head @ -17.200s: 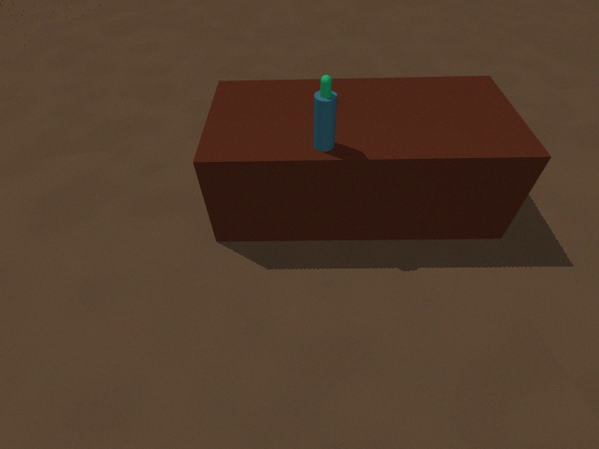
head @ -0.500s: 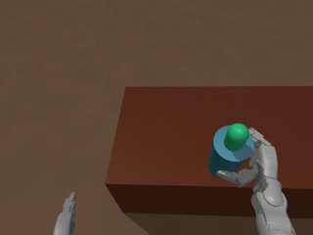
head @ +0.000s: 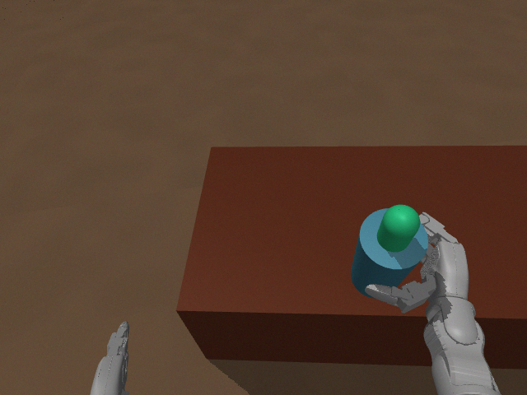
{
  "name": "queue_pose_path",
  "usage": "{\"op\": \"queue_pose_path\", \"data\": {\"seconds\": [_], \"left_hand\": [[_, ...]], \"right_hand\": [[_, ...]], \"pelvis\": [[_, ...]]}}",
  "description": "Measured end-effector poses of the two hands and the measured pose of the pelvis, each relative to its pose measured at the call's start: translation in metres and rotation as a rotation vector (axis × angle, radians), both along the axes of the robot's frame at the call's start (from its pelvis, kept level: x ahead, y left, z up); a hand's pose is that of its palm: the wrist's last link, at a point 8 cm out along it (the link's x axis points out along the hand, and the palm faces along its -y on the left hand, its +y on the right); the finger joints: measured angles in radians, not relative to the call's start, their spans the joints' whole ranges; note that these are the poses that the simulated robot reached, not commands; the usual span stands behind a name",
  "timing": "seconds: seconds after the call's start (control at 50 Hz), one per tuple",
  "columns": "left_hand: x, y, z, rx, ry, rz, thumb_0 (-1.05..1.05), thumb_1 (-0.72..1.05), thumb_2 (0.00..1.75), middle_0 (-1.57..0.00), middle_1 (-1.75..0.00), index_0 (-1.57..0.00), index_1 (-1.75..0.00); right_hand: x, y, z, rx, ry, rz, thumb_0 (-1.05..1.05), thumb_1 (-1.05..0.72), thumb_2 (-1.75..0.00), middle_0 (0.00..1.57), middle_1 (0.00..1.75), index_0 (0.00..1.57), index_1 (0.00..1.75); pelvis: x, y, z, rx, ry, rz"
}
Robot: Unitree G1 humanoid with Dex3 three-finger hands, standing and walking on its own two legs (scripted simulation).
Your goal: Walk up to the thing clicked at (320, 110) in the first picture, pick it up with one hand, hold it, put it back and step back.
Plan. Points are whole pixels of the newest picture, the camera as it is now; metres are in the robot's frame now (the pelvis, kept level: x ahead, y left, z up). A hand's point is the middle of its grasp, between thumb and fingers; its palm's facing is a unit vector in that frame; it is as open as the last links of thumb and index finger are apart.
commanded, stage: hold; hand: right
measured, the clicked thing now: (384, 253) +0.31 -0.13 +0.08
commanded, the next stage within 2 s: crouch in 0.24 s
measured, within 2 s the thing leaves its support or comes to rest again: neither
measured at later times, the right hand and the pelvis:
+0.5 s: hand (397, 264) +0.32 -0.16 +0.04, palm faces +0.16 +0.99 +0.00, open 10.9 cm; pelvis +0.00 +0.00 +0.00, yaw +0 degrees
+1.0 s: hand (391, 255) +0.39 -0.19 -0.06, palm faces +0.19 +0.98 +0.01, open 10.9 cm; pelvis -0.02 -0.01 -0.05, yaw +1 degrees
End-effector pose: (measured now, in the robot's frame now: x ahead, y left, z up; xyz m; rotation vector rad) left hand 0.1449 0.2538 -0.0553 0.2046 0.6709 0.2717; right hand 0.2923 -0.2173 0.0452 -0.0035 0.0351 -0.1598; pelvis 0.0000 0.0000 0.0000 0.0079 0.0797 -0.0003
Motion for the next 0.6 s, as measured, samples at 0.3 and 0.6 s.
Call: {"op": "queue_pose_path", "data": {"seconds": [0.3, 0.6], "left_hand": [[-0.001, 0.003, 0.0, 0.003, 0.0, 0.002, -0.01, -0.55, 0.06, -0.06, -0.05, -0.05, -0.06], [-0.003, -0.004, -0.005, -0.002, -0.007, -0.025, -0.01, -0.54, 0.06, -0.05, -0.05, -0.05, -0.05]], "right_hand": [[-0.004, 0.001, -0.002, 0.001, 0.01, -0.002, -0.04, 0.61, -0.79, 0.61, 1.14, 0.82, 1.26], [0.004, -0.002, -0.026, 0.01, 0.042, -0.023, -0.03, 0.61, -0.78, 0.61, 1.15, 0.82, 1.27]], "pelvis": [[-0.001, 0.001, 0.001, -0.002, -0.004, 0.0], [-0.01, 0.005, -0.007, -0.003, 0.026, -0.003]]}}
